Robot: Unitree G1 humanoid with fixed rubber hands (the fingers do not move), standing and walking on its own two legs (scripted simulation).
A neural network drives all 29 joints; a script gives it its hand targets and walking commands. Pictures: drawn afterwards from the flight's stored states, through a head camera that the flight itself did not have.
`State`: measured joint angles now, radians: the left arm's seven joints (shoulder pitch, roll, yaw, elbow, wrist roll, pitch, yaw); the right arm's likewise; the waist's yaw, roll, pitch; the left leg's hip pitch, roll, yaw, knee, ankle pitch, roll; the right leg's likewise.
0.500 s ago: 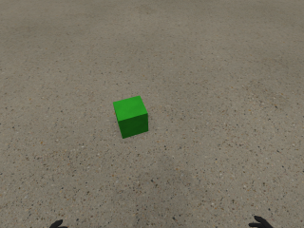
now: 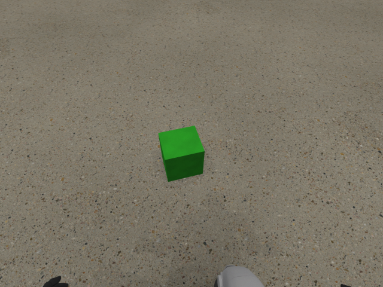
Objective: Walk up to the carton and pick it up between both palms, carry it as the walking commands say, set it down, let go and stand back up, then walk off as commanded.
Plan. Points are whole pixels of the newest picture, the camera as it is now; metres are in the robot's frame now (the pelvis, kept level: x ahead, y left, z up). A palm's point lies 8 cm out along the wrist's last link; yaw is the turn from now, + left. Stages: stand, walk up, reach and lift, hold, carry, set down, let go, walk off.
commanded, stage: walk up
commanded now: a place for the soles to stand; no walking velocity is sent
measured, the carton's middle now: (181, 154) +0.87 +0.02 -0.64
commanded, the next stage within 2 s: none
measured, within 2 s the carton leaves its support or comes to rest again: neither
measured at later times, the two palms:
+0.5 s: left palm (41, 273) +0.18 +0.34 -0.11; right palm (324, 220) +0.24 -0.31 -0.07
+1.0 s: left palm (57, 221) +0.30 +0.35 -0.12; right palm (300, 181) +0.37 -0.31 -0.11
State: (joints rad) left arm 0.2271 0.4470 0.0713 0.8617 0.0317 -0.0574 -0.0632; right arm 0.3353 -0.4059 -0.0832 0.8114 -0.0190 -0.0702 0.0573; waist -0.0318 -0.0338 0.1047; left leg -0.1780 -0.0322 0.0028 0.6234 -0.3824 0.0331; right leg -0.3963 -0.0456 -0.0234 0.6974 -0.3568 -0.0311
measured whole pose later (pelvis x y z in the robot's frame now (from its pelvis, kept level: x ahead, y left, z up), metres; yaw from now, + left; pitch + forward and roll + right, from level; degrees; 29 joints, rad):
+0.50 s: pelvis +0.14 +0.01 -0.01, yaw +3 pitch -4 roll +1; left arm 0.31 0.47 0.06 0.83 0.02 -0.06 -0.05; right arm 0.28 -0.42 -0.09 0.78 -0.01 -0.10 0.04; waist 0.00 -0.07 0.10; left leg -0.32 0.00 0.06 0.72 -0.34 0.03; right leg -0.48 -0.04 0.04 1.02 -0.42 -0.02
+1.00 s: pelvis +0.26 +0.01 -0.03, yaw +2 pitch -4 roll +0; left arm 0.31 0.47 0.04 0.81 0.01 -0.05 -0.01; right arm 0.25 -0.42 -0.08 0.83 -0.03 -0.08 0.02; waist 0.02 -0.01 0.11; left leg -0.45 0.03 0.04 0.83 -0.30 0.02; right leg -0.40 -0.02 0.01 0.95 -0.52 -0.02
